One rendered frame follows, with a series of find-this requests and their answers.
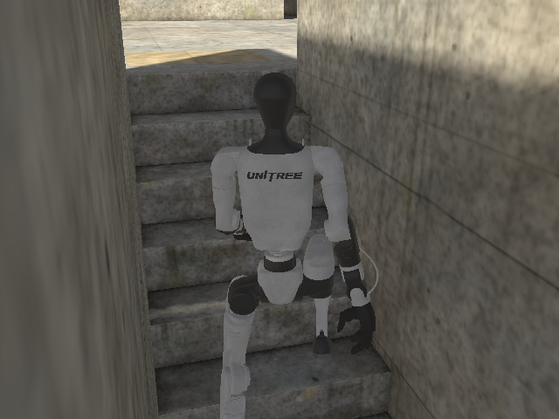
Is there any right robot upper arm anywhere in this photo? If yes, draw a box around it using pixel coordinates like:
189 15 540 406
310 146 351 242

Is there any robot left hand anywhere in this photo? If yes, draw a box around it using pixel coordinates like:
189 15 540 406
233 216 252 241

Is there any left robot forearm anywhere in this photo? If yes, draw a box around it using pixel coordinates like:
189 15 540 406
214 212 245 235

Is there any left robot upper arm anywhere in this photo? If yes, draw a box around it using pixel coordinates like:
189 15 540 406
210 147 243 231

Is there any robot right hand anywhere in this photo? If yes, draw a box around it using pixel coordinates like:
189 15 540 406
337 302 376 354

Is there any right robot thigh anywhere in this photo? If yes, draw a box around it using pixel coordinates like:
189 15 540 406
302 234 335 299

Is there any right robot forearm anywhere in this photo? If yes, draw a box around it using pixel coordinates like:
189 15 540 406
334 216 370 306

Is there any robot thigh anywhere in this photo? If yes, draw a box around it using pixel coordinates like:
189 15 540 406
223 274 259 395
302 234 335 299

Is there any left robot thigh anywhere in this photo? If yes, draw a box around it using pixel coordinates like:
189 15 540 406
223 274 259 395

